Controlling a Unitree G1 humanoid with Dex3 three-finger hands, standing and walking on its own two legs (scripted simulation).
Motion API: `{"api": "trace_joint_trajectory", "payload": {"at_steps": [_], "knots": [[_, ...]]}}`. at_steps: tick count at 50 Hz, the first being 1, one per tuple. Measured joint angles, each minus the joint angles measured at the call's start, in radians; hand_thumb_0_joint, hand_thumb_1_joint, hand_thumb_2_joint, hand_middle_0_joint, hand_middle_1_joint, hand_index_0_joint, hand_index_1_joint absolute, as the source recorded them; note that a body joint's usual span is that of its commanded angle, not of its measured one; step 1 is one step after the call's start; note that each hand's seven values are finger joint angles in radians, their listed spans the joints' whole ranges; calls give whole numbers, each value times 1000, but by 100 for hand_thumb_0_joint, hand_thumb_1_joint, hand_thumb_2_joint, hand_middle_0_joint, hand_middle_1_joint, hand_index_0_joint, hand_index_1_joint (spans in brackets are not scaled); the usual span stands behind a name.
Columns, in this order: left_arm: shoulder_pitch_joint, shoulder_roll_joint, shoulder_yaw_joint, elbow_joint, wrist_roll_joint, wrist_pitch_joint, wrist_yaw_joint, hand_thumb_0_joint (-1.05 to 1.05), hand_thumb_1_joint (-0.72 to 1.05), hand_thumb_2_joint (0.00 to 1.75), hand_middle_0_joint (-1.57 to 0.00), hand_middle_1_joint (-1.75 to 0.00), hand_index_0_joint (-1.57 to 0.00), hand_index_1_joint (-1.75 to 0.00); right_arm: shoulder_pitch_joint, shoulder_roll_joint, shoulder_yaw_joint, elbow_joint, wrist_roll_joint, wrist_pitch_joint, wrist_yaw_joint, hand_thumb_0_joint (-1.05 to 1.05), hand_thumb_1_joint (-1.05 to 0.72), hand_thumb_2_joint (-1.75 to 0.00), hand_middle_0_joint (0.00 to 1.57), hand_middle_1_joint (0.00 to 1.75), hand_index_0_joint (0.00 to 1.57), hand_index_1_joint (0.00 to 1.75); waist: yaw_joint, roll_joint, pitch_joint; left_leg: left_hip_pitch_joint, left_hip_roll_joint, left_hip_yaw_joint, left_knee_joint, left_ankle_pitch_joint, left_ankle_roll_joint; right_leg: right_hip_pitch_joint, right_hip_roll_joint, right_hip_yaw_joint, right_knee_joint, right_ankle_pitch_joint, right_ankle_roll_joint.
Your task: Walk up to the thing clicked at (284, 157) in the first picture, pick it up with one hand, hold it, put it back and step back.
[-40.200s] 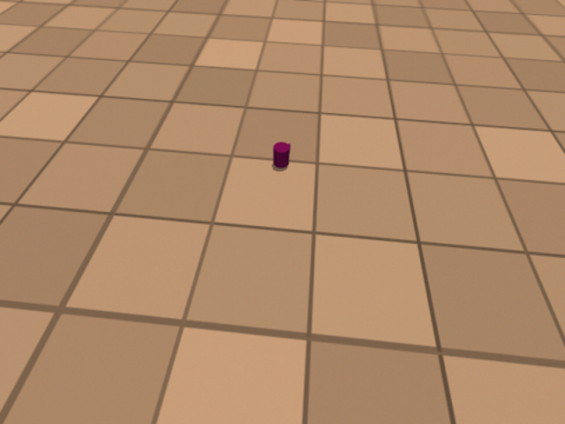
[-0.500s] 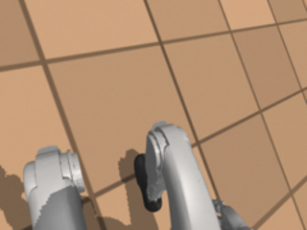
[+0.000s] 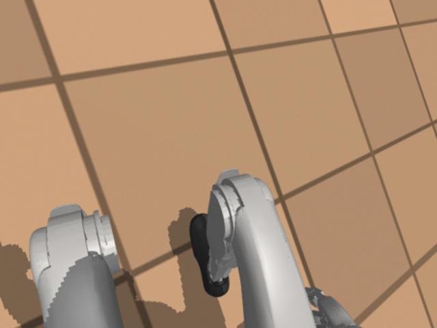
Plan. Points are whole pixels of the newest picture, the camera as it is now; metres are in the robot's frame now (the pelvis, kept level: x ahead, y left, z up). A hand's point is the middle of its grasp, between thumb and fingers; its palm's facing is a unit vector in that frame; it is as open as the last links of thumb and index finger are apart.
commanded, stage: rest palm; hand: left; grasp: from above
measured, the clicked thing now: out of the picture +0.51 +0.38 -0.27
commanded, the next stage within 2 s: close in 1.56 s
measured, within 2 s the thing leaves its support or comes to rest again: neither
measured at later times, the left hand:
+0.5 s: hand out of the picture +0.47 +0.38 -0.21, palm faces -0.46 -0.12 -0.88, open 12.8 cm
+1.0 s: hand out of the picture +0.47 +0.37 -0.23, palm faces -0.47 -0.12 -0.87, open 12.7 cm
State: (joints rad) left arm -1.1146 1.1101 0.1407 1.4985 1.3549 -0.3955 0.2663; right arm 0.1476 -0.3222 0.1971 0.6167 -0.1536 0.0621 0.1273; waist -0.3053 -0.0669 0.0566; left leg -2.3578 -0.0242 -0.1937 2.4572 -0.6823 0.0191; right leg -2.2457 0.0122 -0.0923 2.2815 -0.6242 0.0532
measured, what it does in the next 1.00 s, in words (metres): stands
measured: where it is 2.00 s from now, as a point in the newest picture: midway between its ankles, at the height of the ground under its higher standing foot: (160, 291)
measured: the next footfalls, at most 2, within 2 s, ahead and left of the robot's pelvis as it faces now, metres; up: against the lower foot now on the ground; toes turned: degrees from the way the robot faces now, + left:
none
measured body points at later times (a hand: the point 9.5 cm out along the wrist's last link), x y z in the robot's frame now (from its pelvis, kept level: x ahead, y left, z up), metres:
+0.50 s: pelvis +0.00 +0.00 -0.01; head +0.27 +0.14 +0.32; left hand +0.49 +0.38 -0.16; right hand +0.05 -0.26 -0.06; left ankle +0.07 +0.12 -0.29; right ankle +0.13 -0.14 -0.29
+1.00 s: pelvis +0.00 +0.00 -0.01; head +0.28 +0.14 +0.31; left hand +0.49 +0.38 -0.18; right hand +0.06 -0.26 -0.06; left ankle +0.07 +0.12 -0.29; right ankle +0.13 -0.14 -0.29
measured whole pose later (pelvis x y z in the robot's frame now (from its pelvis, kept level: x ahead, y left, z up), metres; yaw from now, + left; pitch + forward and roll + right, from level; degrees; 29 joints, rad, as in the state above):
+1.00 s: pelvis +0.00 +0.00 -0.01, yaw -3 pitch +30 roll -16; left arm -1.11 1.17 0.13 1.62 1.36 -0.34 0.40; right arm 0.11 -0.33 0.29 0.57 -0.18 -0.03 0.14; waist -0.36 -0.12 0.14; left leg -2.36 -0.01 -0.23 2.52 -0.71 0.03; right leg -2.24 0.03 -0.12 2.31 -0.62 0.06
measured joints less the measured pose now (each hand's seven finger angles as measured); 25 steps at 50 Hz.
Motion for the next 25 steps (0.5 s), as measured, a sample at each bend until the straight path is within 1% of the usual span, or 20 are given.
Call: {"api": "trace_joint_trajectory", "payload": {"at_steps": [2,4,11,16,25], "knots": [[-4,-1,-3,10,14,8,17,0,-44,105,-15,-108,-17,-107,-5,3,1,-2,-2,-4,3,0,-90,-90,21,30,21,30,-4,-4,-3,-2,0,0,3,-2,2,-2,1,0,2,-1,1],[-8,-2,-3,20,20,19,31,0,-44,106,-14,-110,-17,-108,-9,7,3,-5,-3,-9,6,0,-90,-90,21,30,21,30,-9,-6,-2,-3,-1,1,5,-4,4,-1,0,0,3,-3,0],[-16,8,-11,57,20,49,53,0,-44,110,-12,-114,-14,-113,-24,16,22,-17,-8,-31,12,0,-90,-90,21,30,21,30,-30,-11,12,-4,0,-2,12,-6,9,3,2,-3,4,-5,1],[-14,18,-8,75,21,45,64,0,-43,113,-12,-117,-14,-115,-23,15,40,-25,-13,-41,15,0,-90,-90,21,30,21,30,-40,-18,29,-5,3,-7,21,-7,12,5,6,-7,7,-2,3],[-16,46,-4,109,40,33,111,0,-43,115,-12,-119,-13,-117,-10,6,69,-26,-25,-58,14,0,-90,-90,21,30,21,30,-57,-39,50,-8,8,-18,41,-10,13,2,14,-15,17,3,2]]}}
